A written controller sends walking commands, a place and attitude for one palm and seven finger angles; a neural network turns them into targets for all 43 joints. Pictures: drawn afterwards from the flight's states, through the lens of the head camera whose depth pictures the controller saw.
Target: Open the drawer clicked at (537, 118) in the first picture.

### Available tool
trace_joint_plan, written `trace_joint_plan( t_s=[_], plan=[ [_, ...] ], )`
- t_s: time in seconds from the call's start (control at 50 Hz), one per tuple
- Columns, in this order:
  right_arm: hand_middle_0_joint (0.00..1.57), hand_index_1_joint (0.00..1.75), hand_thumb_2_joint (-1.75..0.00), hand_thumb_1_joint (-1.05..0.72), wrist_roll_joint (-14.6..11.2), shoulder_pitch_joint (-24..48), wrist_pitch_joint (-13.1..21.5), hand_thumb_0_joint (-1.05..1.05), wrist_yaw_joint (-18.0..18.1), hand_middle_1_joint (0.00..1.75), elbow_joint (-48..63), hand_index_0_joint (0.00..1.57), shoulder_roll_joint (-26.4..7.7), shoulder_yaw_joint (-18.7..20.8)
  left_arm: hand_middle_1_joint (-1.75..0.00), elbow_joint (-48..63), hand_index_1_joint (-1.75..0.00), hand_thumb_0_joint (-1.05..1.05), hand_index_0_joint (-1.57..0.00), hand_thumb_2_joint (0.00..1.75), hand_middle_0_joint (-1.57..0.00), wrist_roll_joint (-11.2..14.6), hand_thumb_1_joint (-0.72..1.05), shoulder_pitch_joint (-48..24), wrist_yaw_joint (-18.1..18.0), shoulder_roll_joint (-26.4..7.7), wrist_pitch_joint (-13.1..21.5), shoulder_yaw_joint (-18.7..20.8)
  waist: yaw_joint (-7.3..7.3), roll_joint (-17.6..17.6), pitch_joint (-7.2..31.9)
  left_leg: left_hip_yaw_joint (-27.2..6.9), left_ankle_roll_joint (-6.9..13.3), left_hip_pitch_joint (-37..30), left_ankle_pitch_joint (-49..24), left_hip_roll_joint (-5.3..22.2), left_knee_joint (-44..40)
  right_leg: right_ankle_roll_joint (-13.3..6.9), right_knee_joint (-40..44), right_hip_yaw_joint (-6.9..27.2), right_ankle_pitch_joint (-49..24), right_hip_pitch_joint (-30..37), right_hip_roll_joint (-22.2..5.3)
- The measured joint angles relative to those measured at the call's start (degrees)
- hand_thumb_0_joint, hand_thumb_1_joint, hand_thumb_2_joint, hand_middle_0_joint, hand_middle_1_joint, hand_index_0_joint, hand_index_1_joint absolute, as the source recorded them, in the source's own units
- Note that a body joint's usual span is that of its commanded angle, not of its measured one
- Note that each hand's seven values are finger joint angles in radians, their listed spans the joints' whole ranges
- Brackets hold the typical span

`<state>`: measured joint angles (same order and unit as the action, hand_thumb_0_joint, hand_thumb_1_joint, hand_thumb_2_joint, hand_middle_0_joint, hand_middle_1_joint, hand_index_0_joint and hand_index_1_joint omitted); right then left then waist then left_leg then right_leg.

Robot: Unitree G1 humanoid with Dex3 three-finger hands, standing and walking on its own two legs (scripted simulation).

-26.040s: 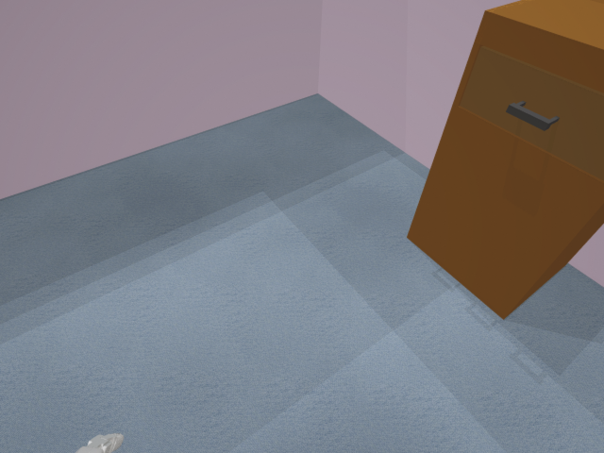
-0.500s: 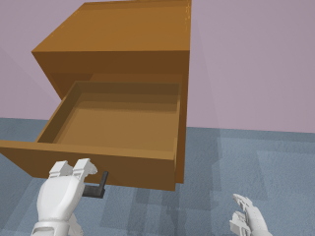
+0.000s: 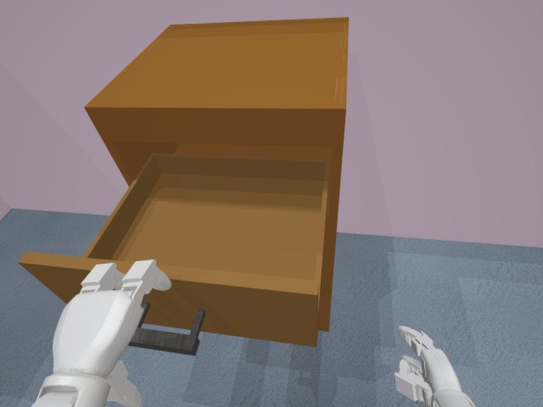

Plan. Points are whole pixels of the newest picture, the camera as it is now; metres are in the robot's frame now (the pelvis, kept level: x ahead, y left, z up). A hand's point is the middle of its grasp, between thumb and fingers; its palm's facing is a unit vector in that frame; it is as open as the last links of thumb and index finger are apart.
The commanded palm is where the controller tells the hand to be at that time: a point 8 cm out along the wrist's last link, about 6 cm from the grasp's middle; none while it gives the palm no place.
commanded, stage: lift the hand off the handle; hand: left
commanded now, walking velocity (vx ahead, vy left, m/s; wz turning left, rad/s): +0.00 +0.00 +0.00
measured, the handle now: (166, 326) +0.23 +0.21 +0.00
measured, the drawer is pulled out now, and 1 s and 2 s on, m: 0.30 0.30 0.30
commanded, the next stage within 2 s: draw the hand back to the body in 0.52 s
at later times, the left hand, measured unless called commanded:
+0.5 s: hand (115, 303) +0.19 +0.20 +0.16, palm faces +0.14 -0.12 -0.98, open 13.8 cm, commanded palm +0.15 +0.20 +0.20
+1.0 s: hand (98, 316) +0.18 +0.22 +0.14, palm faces +0.04 -0.12 -0.99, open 13.8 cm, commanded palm +0.15 +0.23 +0.20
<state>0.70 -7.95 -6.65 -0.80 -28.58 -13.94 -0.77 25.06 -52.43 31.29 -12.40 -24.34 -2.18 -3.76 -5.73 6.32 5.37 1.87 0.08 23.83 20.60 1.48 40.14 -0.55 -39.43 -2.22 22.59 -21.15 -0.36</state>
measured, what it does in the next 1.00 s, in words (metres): stands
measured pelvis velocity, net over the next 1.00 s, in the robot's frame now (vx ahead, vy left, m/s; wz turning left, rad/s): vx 0.00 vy -0.01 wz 0.02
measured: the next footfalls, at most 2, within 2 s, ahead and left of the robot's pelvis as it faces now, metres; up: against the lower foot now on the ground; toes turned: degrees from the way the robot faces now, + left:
none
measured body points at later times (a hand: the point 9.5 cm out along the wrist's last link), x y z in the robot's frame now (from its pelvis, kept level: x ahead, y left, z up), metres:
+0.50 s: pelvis +0.00 +0.00 +0.01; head -0.02 -0.06 +0.46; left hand +0.17 +0.20 +0.21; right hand +0.23 -0.19 -0.07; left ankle +0.00 +0.12 -0.72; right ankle -0.03 -0.11 -0.72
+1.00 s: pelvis +0.00 -0.01 +0.01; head +0.00 -0.06 +0.46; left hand +0.17 +0.23 +0.19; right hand +0.22 -0.22 -0.08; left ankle +0.00 +0.12 -0.72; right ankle -0.03 -0.11 -0.72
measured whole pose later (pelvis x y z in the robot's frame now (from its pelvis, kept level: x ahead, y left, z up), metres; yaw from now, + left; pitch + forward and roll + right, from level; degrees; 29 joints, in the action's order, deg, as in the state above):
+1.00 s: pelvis +0.00 -0.01 +0.01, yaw +1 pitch +0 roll +0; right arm -1.6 -8.0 -6.9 1.1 -28.5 -16.3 -2.0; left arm 30.8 -43.6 29.5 -1.1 -32.0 -1.9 5.3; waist -5.2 7.1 1.5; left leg 0.6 -0.7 16.2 16.5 1.7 32.3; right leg -1.1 -31.3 -3.6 18.8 -13.0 0.2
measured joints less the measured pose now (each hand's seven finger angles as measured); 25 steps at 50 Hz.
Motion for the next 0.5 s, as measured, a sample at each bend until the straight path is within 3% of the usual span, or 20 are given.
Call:
trace_joint_plan(
  t_s=[0.34,0.5],
  plan=[
    [0.20,0.30,-0.90,-0.91,-1.84,0.80,-1.58,0.01,-0.86,0.29,1.59,0.20,-0.42,-1.50,-1.21,8.64,-1.20,-0.01,-0.32,0.30,-0.32,2.03,-0.49,-2.81,6.79,-2.39,-3.79,-0.15,-0.27,0.89,-0.93,0.03,0.10,-5.01,-2.10,-0.29,-4.55,0.21,4.72,-0.05,-2.20,5.09,-0.14],
    [0.20,0.30,-0.90,-0.91,-2.69,1.48,-1.89,0.01,-0.80,0.29,1.21,0.20,-0.75,-2.05,-1.21,9.79,-1.20,0.00,-0.32,0.30,-0.32,4.31,-0.49,-4.65,9.83,-4.50,-5.13,2.51,-0.08,1.49,-1.82,-0.18,-0.27,-7.42,-3.52,-0.20,-7.04,-0.10,6.77,-0.29,-3.29,7.36,0.03]
  ],
)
